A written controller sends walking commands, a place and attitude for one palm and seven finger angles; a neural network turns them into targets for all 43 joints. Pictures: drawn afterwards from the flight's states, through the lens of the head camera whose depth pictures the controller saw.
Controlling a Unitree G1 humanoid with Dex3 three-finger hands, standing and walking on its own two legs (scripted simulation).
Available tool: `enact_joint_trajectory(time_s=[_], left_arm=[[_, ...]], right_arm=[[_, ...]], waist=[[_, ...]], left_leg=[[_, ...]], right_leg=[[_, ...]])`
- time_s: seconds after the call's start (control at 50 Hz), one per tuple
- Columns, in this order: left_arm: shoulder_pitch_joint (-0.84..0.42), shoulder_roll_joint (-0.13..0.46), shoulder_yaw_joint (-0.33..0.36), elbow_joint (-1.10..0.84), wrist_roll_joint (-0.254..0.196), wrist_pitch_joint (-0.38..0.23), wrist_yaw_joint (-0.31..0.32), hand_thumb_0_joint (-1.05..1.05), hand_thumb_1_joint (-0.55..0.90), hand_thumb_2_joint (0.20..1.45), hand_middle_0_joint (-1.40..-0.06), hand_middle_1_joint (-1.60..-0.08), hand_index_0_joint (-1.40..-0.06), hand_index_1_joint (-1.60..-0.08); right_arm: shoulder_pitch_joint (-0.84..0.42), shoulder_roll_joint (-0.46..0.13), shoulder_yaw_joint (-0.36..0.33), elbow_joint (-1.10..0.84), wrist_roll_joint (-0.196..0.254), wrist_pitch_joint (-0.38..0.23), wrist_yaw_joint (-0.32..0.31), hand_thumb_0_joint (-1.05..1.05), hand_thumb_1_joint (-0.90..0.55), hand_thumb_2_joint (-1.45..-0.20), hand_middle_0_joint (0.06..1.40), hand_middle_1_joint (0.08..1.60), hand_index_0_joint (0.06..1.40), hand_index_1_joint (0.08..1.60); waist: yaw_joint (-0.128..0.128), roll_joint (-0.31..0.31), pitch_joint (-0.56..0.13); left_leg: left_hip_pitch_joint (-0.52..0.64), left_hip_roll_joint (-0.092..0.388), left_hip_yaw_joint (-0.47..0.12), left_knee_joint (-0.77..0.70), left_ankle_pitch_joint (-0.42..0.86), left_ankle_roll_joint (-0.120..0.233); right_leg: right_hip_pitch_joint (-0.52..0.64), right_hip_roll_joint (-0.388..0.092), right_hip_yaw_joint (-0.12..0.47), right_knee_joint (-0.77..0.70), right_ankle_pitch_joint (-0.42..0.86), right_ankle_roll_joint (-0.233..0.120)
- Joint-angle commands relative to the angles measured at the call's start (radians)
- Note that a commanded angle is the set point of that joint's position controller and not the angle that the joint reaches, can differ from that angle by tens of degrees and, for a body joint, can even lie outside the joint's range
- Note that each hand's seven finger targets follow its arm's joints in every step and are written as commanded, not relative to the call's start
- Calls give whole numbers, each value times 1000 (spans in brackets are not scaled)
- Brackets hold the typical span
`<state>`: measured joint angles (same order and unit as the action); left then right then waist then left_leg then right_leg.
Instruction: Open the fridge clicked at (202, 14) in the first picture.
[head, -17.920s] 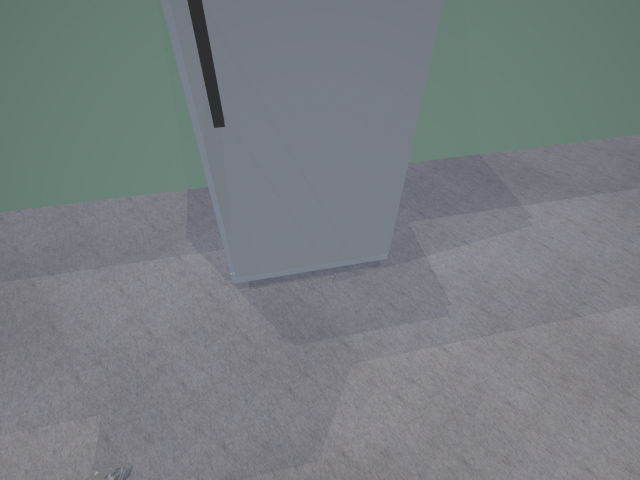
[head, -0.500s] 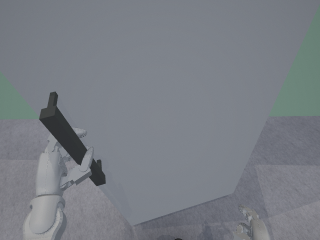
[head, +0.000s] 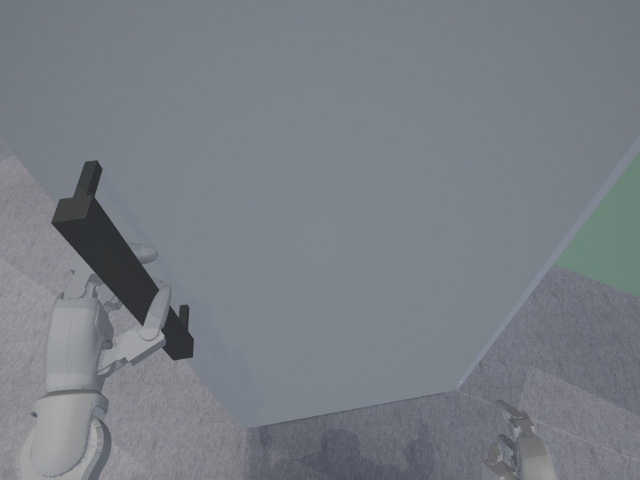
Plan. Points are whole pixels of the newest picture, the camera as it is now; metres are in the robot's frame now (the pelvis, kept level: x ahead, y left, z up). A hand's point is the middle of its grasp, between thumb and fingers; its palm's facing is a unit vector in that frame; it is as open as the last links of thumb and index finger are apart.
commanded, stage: walk backward, drawing the door open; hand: left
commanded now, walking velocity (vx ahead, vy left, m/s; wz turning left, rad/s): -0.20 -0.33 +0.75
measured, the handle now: (145, 278) +0.30 +0.20 +0.13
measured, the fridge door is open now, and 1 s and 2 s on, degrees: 40 85 78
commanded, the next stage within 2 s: stop walking and hold the door back in 0.80 s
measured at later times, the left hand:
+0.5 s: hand out of the picture +0.05 +0.05 +0.13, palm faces +0.66 -0.65 -0.37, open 7.1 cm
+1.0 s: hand out of the picture -0.05 -0.11 +0.13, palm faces +0.86 -0.35 -0.38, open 7.2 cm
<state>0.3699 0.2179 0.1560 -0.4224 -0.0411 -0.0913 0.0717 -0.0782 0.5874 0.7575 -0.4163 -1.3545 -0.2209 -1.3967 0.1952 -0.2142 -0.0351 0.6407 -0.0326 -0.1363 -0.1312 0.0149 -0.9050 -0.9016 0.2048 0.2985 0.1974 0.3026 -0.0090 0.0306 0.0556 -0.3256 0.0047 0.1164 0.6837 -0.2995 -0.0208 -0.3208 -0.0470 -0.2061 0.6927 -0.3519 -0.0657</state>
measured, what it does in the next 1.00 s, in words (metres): steps to the right, turning left: right foot, then left foot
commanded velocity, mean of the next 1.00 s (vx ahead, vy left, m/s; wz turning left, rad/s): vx -0.15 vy -0.19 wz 0.66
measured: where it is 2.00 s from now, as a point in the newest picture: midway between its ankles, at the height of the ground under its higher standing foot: outside the picture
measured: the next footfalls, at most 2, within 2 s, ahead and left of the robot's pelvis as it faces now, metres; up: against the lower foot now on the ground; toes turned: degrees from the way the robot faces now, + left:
right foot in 0.32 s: +0.05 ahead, -0.31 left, +0.00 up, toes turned +13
left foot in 0.64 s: -0.12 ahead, -0.22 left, +0.00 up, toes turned +37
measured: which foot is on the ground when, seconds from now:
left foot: down 0.00-0.32, up 0.34-0.62, down 0.64-0.98, up 1.00-1.00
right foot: down 0.00-0.00, up 0.02-0.30, down 0.32-0.62, up 0.64-0.96, down 0.98-1.00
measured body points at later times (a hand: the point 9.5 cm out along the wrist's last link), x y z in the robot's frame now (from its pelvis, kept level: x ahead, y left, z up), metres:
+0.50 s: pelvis -0.08 -0.26 +0.01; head -0.04 -0.28 +0.46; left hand +0.01 +0.08 +0.15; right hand +0.16 -0.43 -0.10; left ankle -0.13 -0.15 -0.62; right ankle +0.01 -0.31 -0.72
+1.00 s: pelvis -0.06 -0.47 +0.00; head -0.03 -0.45 +0.44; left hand -0.10 -0.09 +0.15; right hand +0.20 -0.52 -0.10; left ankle -0.15 -0.25 -0.71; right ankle +0.05 -0.57 -0.73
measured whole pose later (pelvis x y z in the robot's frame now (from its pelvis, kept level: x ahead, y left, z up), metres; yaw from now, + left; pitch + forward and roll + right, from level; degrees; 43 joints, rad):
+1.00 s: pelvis -0.06 -0.47 +0.00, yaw +41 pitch -2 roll -2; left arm 0.27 0.34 0.34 -0.25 -0.04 -0.13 0.11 -0.12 0.54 0.77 -0.43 -1.37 -0.21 -1.35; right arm 0.22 -0.17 -0.01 0.63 -0.01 -0.15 -0.06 0.01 -0.90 -0.90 0.21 0.30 0.20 0.30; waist 0.05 0.06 0.10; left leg -0.43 0.14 -0.18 0.70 -0.35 -0.06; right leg -0.26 -0.03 -0.03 0.55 -0.29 0.06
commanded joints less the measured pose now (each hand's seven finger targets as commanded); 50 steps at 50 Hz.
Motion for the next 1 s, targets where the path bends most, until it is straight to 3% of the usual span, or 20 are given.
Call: enact_joint_trajectory(time_s=[0.0,0.02,0.08,0.14,0.24,0.28,0.3,0.32,0.38,0.44,0.52,0.58,0.62,0.64,0.76,0.86,0.9,0.92,0.96,0.98], left_arm=[[-151,150,54,-311,58,-151,-7,0,900,900,-450,-1400,-450,-1400],[-169,187,97,-317,71,-161,1,0,900,900,-450,-1400,-450,-1400],[-187,180,124,-316,62,-123,-1,0,900,900,-450,-1400,-450,-1400],[-163,151,128,-247,39,-92,18,0,900,900,-450,-1400,-450,-1400],[-154,207,198,-209,35,-85,48,0,900,900,-450,-1400,-450,-1400],[-150,244,223,-217,36,-85,54,0,900,900,-450,-1400,-450,-1400],[-190,313,265,-257,32,-78,58,0,900,900,-450,-1400,-450,-1400],[-232,375,306,-271,42,-89,59,0,900,900,-450,-1400,-450,-1400],[-196,322,276,-190,30,-97,33,0,900,900,-450,-1400,-450,-1400],[-163,268,240,-148,23,-125,39,0,900,900,-450,-1400,-450,-1400],[-160,260,226,-237,13,-112,56,0,900,900,-450,-1400,-450,-1400],[-139,240,201,-283,3,-113,50,0,900,900,-450,-1400,-450,-1400],[-142,247,182,-308,31,-157,49,0,900,900,-450,-1400,-450,-1400],[-146,298,234,-288,48,-178,45,0,900,900,-450,-1400,-450,-1400],[-162,227,200,-268,38,-112,27,0,900,900,-450,-1400,-450,-1400],[-135,272,256,-234,23,-111,51,0,900,900,-450,-1400,-450,-1400],[-130,236,246,-23,29,-104,63,0,900,900,-450,-1400,-450,-1400],[-245,283,280,8,33,-101,75,0,900,900,-450,-1400,-450,-1400],[-419,507,440,127,32,-93,94,0,900,900,-450,-1400,-450,-1400],[-450,511,423,224,19,-95,96,0,900,900,-450,-1400,-450,-1400]], right_arm=[[12,-103,-27,-145,-37,-71,11,0,-900,-900,200,300,200,300],[-26,-132,-35,-142,-33,-68,34,0,-900,-900,200,300,200,300],[-85,-111,-45,-131,-27,-59,27,0,-900,-900,200,300,200,300],[-88,-98,-36,-150,-2,-57,40,0,-900,-900,200,300,200,300],[-125,-101,-38,-184,24,-49,49,0,-900,-900,200,300,200,300],[-99,-51,-32,-162,32,-52,52,0,-900,-900,200,300,200,300],[-125,-6,-30,-154,33,-57,48,0,-900,-900,200,300,200,300],[-161,-16,-33,-150,20,-70,38,0,-900,-900,200,300,200,300],[-132,-35,-48,-115,5,-56,33,0,-900,-900,200,300,200,300],[-144,-23,-18,-137,11,-37,16,0,-900,-900,200,300,200,300],[-101,-51,-22,-178,8,-45,-4,0,-900,-900,200,300,200,300],[10,-60,-13,-172,0,-63,0,0,-900,-900,200,300,200,300],[4,-106,-21,-196,-22,-70,13,0,-900,-900,200,300,200,300],[-10,-116,-19,-173,-28,-68,24,0,-900,-900,200,300,200,300],[-39,-116,-41,-146,11,-69,57,0,-900,-900,200,300,200,300],[-46,-121,-41,-157,22,-64,66,0,-900,-900,200,300,200,300],[-51,-120,-42,-137,27,-63,67,0,-900,-900,200,300,200,300],[-29,-100,-41,-122,37,-61,69,0,-900,-900,200,300,200,300],[-94,-71,-36,-127,37,-60,48,0,-900,-900,200,300,200,300],[-91,-85,-22,-110,24,-59,30,0,-900,-900,200,300,200,300]], waist=[[-27,169,-278],[-19,31,-250],[-6,172,-133],[11,267,-130],[37,372,-109],[31,86,-138],[35,-244,-127],[50,-350,-124],[9,-166,-124],[26,-179,-151],[42,-227,-171],[-29,79,-190],[-2,385,-176],[13,262,-178],[15,253,-75],[-4,393,-107],[19,331,-122],[16,196,-156],[36,-266,-183],[30,-222,-173]], left_leg=[[652,577,-799,-325,1134,248],[599,567,-677,-327,924,269],[346,417,-480,-340,598,199],[-5,249,-221,-406,107,93],[-275,196,-252,-401,-323,80],[-197,41,-144,-92,-314,10],[-178,-50,-67,320,-288,-36],[-242,-76,-119,713,-350,-32],[-278,4,-123,828,-223,-49],[-205,10,-42,563,-231,-50],[-28,28,-8,160,-325,9],[256,37,-2,-362,-40,27],[488,526,-691,-439,526,199],[500,593,-719,-410,758,283],[133,255,-209,-368,321,86],[11,230,-288,-443,-142,97],[-58,174,-235,-293,-135,76],[-44,88,-174,-134,-149,39],[-233,-41,-174,437,-313,-14],[-290,-21,-247,586,-280,-10]], right_leg=[[-484,34,264,608,-275,150],[-486,21,318,608,-183,130],[-399,-19,319,493,-44,146],[-6,18,223,248,84,133],[284,121,85,5,-42,151],[225,44,136,-284,-56,127],[49,-156,355,-485,-192,54],[-74,-334,617,-537,-175,-63],[42,-284,436,-416,-12,-81],[215,-211,185,-339,280,-86],[197,-247,216,-388,249,-83],[18,-125,99,-96,237,33],[-422,-10,175,410,-226,155],[-471,3,269,555,-200,157],[-143,24,196,258,74,146],[65,102,120,13,-40,157],[194,109,90,-170,4,160],[224,62,108,-308,84,161],[183,-322,563,-432,263,23],[160,-418,634,-421,363,-22]])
